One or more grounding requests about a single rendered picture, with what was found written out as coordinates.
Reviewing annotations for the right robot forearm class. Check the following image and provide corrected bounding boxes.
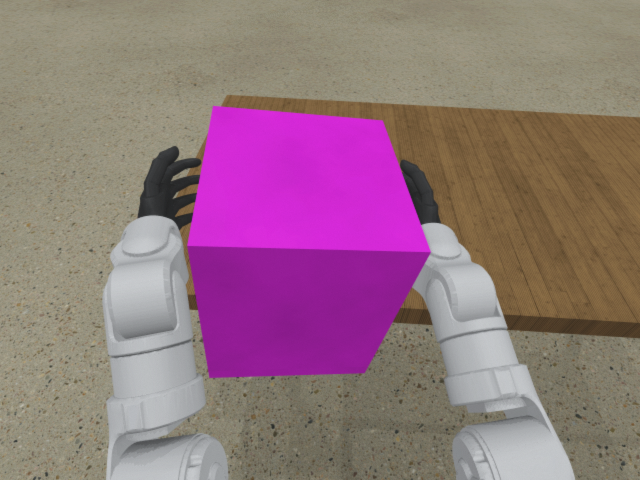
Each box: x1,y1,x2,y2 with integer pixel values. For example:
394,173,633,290
412,223,575,480

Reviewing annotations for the table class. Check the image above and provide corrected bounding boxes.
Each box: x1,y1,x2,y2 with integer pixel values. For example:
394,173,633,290
175,95,640,338

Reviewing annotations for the left robot upper arm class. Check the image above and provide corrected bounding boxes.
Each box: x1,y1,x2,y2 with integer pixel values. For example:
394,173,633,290
111,433,228,480

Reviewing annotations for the carton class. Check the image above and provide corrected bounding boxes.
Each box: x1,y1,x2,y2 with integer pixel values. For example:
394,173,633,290
187,106,431,378

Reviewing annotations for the left robot forearm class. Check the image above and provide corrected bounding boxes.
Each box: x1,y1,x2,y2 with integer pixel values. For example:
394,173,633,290
102,215,206,480

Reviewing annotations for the robot right hand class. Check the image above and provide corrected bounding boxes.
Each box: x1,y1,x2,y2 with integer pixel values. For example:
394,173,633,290
400,160,441,225

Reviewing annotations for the robot left hand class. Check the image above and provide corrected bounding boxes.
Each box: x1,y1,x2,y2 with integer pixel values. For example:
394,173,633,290
137,146,201,231

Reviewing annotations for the right robot upper arm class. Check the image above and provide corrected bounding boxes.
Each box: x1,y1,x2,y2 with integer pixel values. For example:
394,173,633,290
452,415,573,480

